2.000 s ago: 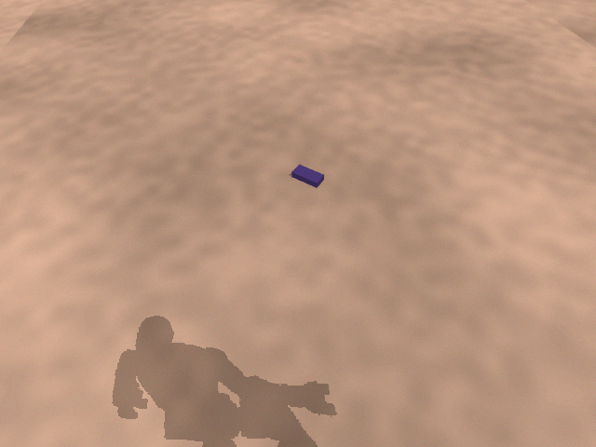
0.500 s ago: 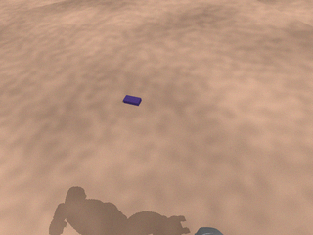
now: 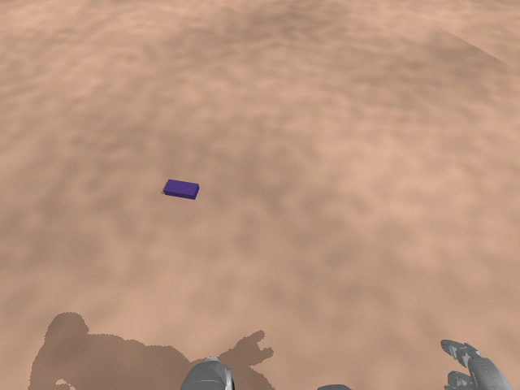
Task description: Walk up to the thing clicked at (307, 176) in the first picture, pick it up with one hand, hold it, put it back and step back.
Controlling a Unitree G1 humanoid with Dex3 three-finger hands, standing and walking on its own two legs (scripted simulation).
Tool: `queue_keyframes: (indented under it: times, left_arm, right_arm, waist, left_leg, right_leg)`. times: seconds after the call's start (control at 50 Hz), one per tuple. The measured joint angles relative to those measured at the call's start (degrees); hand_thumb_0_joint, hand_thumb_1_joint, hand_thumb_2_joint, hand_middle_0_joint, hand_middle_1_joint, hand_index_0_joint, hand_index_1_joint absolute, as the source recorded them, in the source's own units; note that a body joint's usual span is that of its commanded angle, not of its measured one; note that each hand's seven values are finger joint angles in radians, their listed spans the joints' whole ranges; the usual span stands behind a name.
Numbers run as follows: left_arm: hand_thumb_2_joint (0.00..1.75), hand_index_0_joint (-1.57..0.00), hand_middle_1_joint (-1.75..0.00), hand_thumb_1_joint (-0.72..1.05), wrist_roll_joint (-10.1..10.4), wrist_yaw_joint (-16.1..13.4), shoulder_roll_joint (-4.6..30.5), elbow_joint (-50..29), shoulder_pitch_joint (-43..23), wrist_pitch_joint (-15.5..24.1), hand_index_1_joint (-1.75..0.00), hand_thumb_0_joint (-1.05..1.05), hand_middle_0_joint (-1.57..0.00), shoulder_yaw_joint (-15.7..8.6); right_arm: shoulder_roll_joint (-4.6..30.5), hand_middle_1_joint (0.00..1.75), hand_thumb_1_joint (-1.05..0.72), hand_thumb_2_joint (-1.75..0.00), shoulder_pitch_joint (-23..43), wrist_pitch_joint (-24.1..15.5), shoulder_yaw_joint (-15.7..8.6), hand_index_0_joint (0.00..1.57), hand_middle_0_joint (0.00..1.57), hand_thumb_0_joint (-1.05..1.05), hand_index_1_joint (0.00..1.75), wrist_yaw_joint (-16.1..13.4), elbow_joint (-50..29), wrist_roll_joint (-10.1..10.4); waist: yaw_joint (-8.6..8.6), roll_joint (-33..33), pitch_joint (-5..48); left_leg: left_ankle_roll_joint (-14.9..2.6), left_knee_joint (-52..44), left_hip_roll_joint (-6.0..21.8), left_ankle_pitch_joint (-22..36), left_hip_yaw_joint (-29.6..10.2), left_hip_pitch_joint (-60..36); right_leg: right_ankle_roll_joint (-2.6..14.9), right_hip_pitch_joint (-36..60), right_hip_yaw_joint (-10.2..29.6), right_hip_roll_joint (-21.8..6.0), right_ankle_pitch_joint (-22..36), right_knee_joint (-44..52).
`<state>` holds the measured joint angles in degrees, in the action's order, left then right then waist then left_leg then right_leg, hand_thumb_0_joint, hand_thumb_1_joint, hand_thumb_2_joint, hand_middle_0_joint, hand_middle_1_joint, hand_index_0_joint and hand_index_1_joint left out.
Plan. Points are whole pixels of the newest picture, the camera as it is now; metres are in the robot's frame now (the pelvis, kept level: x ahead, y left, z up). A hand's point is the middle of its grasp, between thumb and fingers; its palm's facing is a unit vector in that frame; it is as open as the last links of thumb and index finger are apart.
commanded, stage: walk up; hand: left
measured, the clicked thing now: (181, 189) +0.98 +0.36 -0.73
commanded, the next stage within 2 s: none
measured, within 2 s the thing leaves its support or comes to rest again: neither
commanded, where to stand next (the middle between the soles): +0.61 +0.26 m, yaw -13 degrees
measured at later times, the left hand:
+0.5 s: hand (82, 288) +0.30 +0.33 -0.09, palm faces -0.08 -0.86 -0.50, open 7.3 cm
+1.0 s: hand (48, 210) +0.48 +0.47 -0.12, palm faces -0.22 -0.86 -0.45, open 7.4 cm
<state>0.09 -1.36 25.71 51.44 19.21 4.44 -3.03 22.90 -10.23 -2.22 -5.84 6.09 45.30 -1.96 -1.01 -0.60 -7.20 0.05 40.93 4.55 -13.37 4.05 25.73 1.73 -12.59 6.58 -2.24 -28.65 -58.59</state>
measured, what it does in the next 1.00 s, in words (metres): walks ahead: right foot, then left foot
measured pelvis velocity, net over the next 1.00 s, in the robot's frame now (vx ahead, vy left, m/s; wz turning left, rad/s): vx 0.35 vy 0.20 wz -0.17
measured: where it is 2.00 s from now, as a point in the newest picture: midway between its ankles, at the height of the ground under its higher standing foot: (177, 284)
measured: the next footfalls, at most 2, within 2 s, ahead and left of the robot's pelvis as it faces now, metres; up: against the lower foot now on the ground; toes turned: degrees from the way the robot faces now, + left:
right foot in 0.32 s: +0.27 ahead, -0.08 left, +0.00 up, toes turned -10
left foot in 0.74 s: +0.41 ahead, +0.30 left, +0.00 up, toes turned -2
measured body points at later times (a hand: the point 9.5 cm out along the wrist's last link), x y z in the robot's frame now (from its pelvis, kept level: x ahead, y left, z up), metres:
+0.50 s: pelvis +0.19 +0.05 +0.01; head +0.19 +0.01 +0.46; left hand +0.30 +0.38 -0.06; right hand +0.22 -0.26 -0.13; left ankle +0.19 +0.18 -0.65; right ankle +0.23 -0.07 -0.71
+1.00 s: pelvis +0.35 +0.20 +0.01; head +0.38 +0.19 +0.46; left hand +0.49 +0.52 -0.09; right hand +0.32 -0.12 -0.10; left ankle +0.37 +0.30 -0.71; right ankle +0.39 +0.07 -0.67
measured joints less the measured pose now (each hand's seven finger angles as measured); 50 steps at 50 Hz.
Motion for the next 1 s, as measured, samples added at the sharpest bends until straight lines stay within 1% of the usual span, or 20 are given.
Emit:
queue_keyframes:
  times: [0.04, 0.1, 0.24, 0.3, 0.34, 0.36, 0.4, 0.46, 0.52, 0.6, 0.68, 0.72, 0.74, 0.76, 0.78, 0.8, 0.82, 0.88, 0.92, 1.0]
  left_arm:
    - [0.9, -0.21, -0.3, 0.91, 0.3, 0.0, 0.1, 0.1, -1.1, 0.0, -0.3, 0.01, -0.21, 0.7]
    - [0.9, -0.21, -0.3, 0.91, 1.0, 0.8, 0.4, -0.4, -2.4, 0.5, -0.3, 0.01, -0.2, 0.8]
    - [0.9, -0.21, -0.3, 0.91, 0.7, 1.6, -1.1, -2.2, -4.6, 0.4, -0.3, 0.0, -0.2, 0.6]
    - [0.9, -0.21, -0.3, 0.91, 0.2, 1.7, -1.9, -2.5, -4.5, 0.9, -0.3, 0.0, -0.2, 0.5]
    - [0.9, -0.21, -0.3, 0.91, -0.2, 1.4, -1.9, -2.9, -4.2, 1.6, -0.3, 0.0, -0.21, 0.0]
    - [0.9, -0.21, -0.3, 0.91, -0.4, 1.0, -2.2, -3.1, -4.3, 1.7, -0.3, 0.0, -0.21, -0.2]
    - [0.9, -0.21, -0.3, 0.9, -0.7, 0.4, -2.4, -3.7, -4.2, 1.6, -0.3, 0.0, -0.21, 0.0]
    - [0.9, -0.21, -0.3, 0.9, -0.5, 0.0, -2.9, -3.9, -3.2, 1.3, -0.3, 0.0, -0.21, 0.4]
    - [0.9, -0.21, -0.3, 0.9, -0.6, 0.0, -3.1, -3.6, -1.5, 1.4, -0.3, 0.0, -0.21, 0.7]
    - [0.9, -0.21, -0.3, 0.9, -1.1, 0.2, -2.5, -2.8, 1.1, 1.5, -0.3, 0.0, -0.21, 0.5]
    - [0.9, -0.21, -0.3, 0.9, -1.7, 0.2, -0.8, -1.9, 2.7, 1.4, -0.3, 0.0, -0.21, -0.1]
    - [0.9, -0.21, -0.3, 0.9, -1.9, 0.1, 0.2, -1.3, 3.0, 1.2, -0.3, 0.01, -0.21, -0.3]
    - [0.9, -0.21, -0.3, 0.9, -2.0, 0.0, 0.8, -1.0, 3.1, 0.9, -0.3, 0.01, -0.21, -0.5]
    - [0.9, -0.21, -0.3, 0.9, -2.1, -0.2, 1.7, -0.5, 2.8, 0.4, -0.3, 0.01, -0.21, -0.8]
    - [0.9, -0.21, -0.3, 0.9, -2.0, -0.6, 2.3, 0.2, 2.4, -0.1, -0.3, 0.01, -0.21, -1.1]
    - [0.9, -0.21, -0.3, 0.9, -1.7, -1.0, 2.4, 0.9, 2.0, -0.8, -0.3, 0.01, -0.21, -1.2]
    - [0.9, -0.21, -0.3, 0.9, -1.4, -1.4, 2.3, 1.7, 1.4, -1.3, -0.3, 0.01, -0.21, -1.0]
    - [0.9, -0.21, -0.3, 0.91, -0.4, -1.4, 2.1, 2.7, -0.5, -1.0, -0.3, 0.01, -0.21, -0.1]
    - [0.9, -0.21, -0.3, 0.91, 0.2, -0.8, 1.7, 2.3, -1.8, -0.2, -0.3, 0.01, -0.2, 0.1]
    - [0.9, -0.21, -0.3, 0.91, 0.5, 0.0, -0.2, 0.5, -4.0, 0.8, -0.3, 0.01, -0.2, 0.7]
  right_arm:
    - [-0.8, 0.3, -0.9, -0.9, -0.7, 0.2, 0.2, 0.21, 0.2, 0.0, 0.3, -0.5, -0.4, 0.8]
    - [-1.6, 0.3, -0.9, -0.9, -3.0, 0.0, 1.0, 0.21, 0.2, 0.0, 0.3, -1.2, -0.7, 1.1]
    - [0.3, 0.3, -0.9, -0.9, -8.1, 0.6, 1.5, 0.21, 0.21, 0.01, 0.3, -1.6, -0.7, 0.2]
    - [1.3, 0.3, -0.9, -0.9, -9.1, 1.5, 1.4, 0.21, 0.21, 0.01, 0.3, -1.4, -0.9, -0.1]
    - [1.6, 0.3, -0.9, -0.9, -9.7, 2.1, 1.5, 0.21, 0.2, 0.01, 0.3, -1.3, -1.0, 0.1]
    - [1.6, 0.3, -0.9, -0.9, -9.4, 2.6, 1.5, 0.21, 0.2, 0.01, 0.3, -1.5, -0.7, 0.1]
    - [1.1, 0.3, -0.9, -0.9, -9.1, 3.8, 1.8, 0.2, 0.2, 0.01, 0.3, -1.5, -0.3, -0.1]
    - [1.1, 0.3, -0.9, -0.9, -8.0, 4.7, 2.4, 0.2, 0.2, 0.01, 0.3, -1.1, 0.3, -0.3]
    - [2.1, 0.3, -0.9, -0.9, -7.0, 4.3, 2.0, 0.21, 0.2, 0.01, 0.3, -0.7, -0.1, -0.2]
    - [3.6, 0.3, -0.9, -0.9, -6.1, 4.3, 0.7, 0.21, 0.2, 0.01, 0.3, -0.1, -0.6, -0.5]
    - [4.9, 0.3, -0.9, -0.9, -5.7, 4.4, -0.6, 0.2, 0.2, 0.01, 0.3, 0.5, -0.4, -0.6]
    - [5.4, 0.3, -0.9, -0.9, -5.8, 4.0, -1.1, 0.2, 0.2, 0.01, 0.3, 0.6, -0.4, -0.6]
    - [5.7, 0.3, -0.9, -0.9, -6.0, 3.6, -1.4, 0.2, 0.2, 0.01, 0.3, 0.6, -0.5, -0.7]
    - [5.3, 0.3, -0.9, -0.9, -5.9, 3.1, -1.7, 0.2, 0.2, 0.01, 0.3, 0.3, -0.4, -0.7]
    - [4.7, 0.3, -0.91, -0.9, -5.8, 2.6, -1.7, 0.2, 0.2, 0.0, 0.3, 0.0, -0.6, -1.0]
    - [4.3, 0.3, -0.91, -0.9, -6.0, 2.2, -1.5, 0.2, 0.2, 0.0, 0.3, -0.3, -0.8, -1.0]
    - [3.9, 0.3, -0.91, -0.9, -6.2, 2.0, -1.1, 0.2, 0.2, 0.0, 0.3, -0.4, -0.9, -0.6]
    - [1.9, 0.3, -0.9, -0.9, -7.4, 2.0, 0.1, 0.21, 0.2, 0.0, 0.3, -1.1, -0.3, -0.1]
    - [1.0, 0.3, -0.9, -0.9, -8.5, 1.6, 0.9, 0.21, 0.2, 0.0, 0.3, -1.5, 0.0, 0.2]
    - [0.9, 0.3, -0.9, -0.9, -10.5, 1.5, 1.8, 0.21, 0.21, 0.0, 0.3, -1.8, 0.1, 0.2]
  waist:
    - [-0.64, 0.1, -0.1]
    - [-1.69, -0.5, 0.4]
    - [-3.09, 1.2, 1.3]
    - [-3.5, 2.9, 1.7]
    - [-2.94, 4.0, 2.2]
    - [-2.55, 5.4, 2.0]
    - [-1.74, 6.5, 2.2]
    - [-0.27, 6.9, 3.0]
    - [0.69, 7.5, 3.0]
    - [1.59, 7.3, 3.0]
    - [2.07, 6.2, 3.5]
    - [2.08, 5.5, 4.0]
    - [1.84, 4.9, 4.3]
    - [1.52, 2.9, 4.0]
    - [1.27, 1.1, 3.6]
    - [0.84, 0.6, 3.6]
    - [0.2, 0.7, 3.7]
    - [-1.32, 0.5, 3.6]
    - [-2.01, -0.1, 3.1]
    - [-2.88, 0.8, 1.5]
  left_leg:
    - [-0.7, -1.8, 0.4, -1.0, 1.2, -2.9]
    - [-1.23, -7.0, -0.7, -0.9, 3.0, -8.0]
    - [-2.85, -10.8, -3.2, -4.8, 6.2, -16.0]
    - [-2.59, -7.4, -3.1, -9.1, 7.0, -17.2]
    - [-2.38, -1.3, -2.1, -13.6, 7.1, -16.5]
    - [-2.75, 3.5, -1.4, -14.9, 5.3, -15.1]
    - [-2.21, 14.4, -2.6, -16.6, 0.4, -10.4]
    - [-1.37, 22.7, -2.7, -16.0, -2.6, -3.7]
    - [-0.86, 22.6, -0.4, -11.4, -4.9, 1.5]
    - [-0.11, 17.1, 2.9, -7.3, -6.4, 5.1]
    - [-0.13, 8.8, 4.7, -5.5, -6.0, 4.6]
    - [-0.54, 4.7, 4.5, -5.3, -4.8, 2.4]
    - [-0.21, 2.8, 3.9, -4.2, -3.9, 1.0]
    - [0.81, 3.8, 2.3, -3.5, -2.6, 0.6]
    - [1.25, 5.6, 1.1, -4.8, -1.1, 0.4]
    - [1.29, 7.2, 0.9, -6.3, -0.3, 0.4]
    - [0.92, 7.8, 1.1, -7.4, 0.0, 0.1]
    - [-0.62, 4.8, 0.8, -7.8, 1.0, -3.1]
    - [-1.1, 1.3, -0.2, -7.0, 2.0, -5.7]
    - [-2.71, -3.0, -2.2, -6.7, 3.5, -9.7]
  right_leg:
    - [1.21, -6.3, -2.4, 1.3, 2.7, -8.5]
    - [1.52, -12.6, -4.9, 1.0, 6.6, -8.7]
    - [-0.08, -16.0, -9.0, -1.0, 10.0, 11.2]
    - [0.38, -13.2, -10.4, -0.5, 15.7, 19.8]
    - [0.84, -10.8, -11.0, 0.6, 19.1, 22.5]
    - [0.81, -10.8, -11.5, 1.5, 17.6, 20.6]
    - [0.9, -10.4, -11.9, 1.8, 14.5, 18.2]
    - [1.1, -8.1, -11.3, 1.3, 13.1, 19.4]
    - [-0.13, -5.6, -10.4, 0.7, 13.2, 22.0]
    - [-1.28, -3.6, -8.8, -0.8, 11.8, 22.7]
    - [-1.98, -3.2, -7.3, -2.7, 8.8, 21.1]
    - [-2.55, -3.5, -6.4, -4.0, 6.5, 19.1]
    - [-2.48, -4.0, -5.8, -5.0, 4.9, 17.2]
    - [-1.36, -4.7, -4.4, -6.7, 2.9, 14.4]
    - [-0.32, -6.2, -2.0, -7.3, 1.3, 9.7]
    - [0.21, -8.3, -0.3, -5.9, 0.1, 4.0]
    - [0.78, -10.3, -0.4, -3.8, -0.9, -1.5]
    - [1.4, -15.5, -4.1, -0.5, 1.5, -10.3]
    - [1.36, -17.4, -6.3, -0.1, 4.0, -8.5]
    - [0.41, -17.7, -10.3, -0.5, 5.2, 2.9]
